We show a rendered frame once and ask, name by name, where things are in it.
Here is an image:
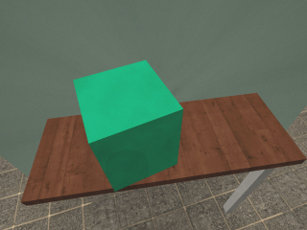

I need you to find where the table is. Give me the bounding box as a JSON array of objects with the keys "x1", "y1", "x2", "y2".
[{"x1": 20, "y1": 93, "x2": 307, "y2": 213}]

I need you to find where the carton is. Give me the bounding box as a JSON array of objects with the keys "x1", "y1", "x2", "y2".
[{"x1": 73, "y1": 60, "x2": 183, "y2": 192}]

